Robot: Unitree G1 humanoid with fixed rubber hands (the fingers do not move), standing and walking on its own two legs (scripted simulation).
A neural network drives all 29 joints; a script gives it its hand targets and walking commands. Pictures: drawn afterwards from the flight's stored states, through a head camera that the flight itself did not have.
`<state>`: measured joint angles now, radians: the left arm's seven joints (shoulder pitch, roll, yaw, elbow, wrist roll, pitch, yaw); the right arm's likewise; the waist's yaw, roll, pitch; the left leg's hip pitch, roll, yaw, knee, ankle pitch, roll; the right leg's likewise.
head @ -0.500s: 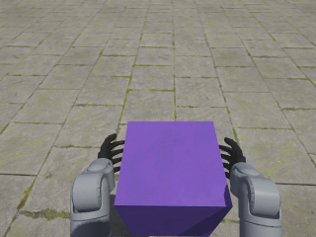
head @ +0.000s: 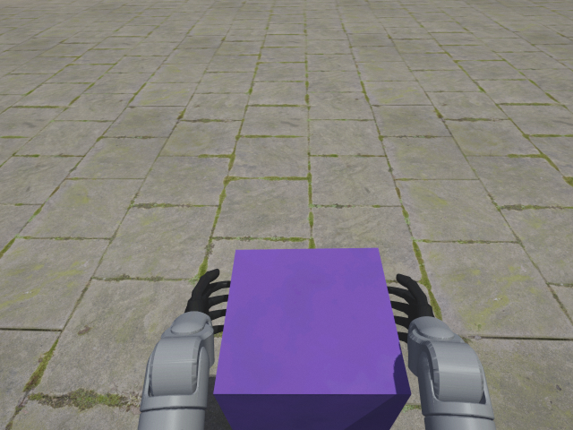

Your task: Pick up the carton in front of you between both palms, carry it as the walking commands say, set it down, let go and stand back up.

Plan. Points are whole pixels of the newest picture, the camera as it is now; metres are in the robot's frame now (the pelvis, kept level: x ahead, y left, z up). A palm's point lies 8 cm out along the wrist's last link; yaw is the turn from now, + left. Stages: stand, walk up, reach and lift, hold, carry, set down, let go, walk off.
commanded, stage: carry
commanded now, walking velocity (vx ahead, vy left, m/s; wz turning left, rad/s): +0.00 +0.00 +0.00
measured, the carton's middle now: (308, 352) +0.26 +0.00 -0.03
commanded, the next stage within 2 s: hold in 0.92 s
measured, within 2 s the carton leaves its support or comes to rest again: neither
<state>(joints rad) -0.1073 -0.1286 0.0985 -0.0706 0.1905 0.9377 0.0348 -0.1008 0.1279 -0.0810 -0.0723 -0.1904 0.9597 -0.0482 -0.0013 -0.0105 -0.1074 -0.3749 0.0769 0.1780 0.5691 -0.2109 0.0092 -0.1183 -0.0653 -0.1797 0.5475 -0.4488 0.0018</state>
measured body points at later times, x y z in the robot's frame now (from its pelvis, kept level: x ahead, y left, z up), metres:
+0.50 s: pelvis -0.04 +0.00 +0.00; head -0.06 +0.00 +0.45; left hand +0.26 +0.15 +0.04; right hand +0.26 -0.15 +0.03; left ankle +0.05 +0.12 -0.73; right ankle -0.10 -0.09 -0.73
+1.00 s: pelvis -0.05 -0.01 +0.01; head -0.06 +0.00 +0.46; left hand +0.25 +0.14 +0.03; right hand +0.24 -0.17 +0.03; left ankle +0.05 +0.13 -0.73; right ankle -0.10 -0.09 -0.73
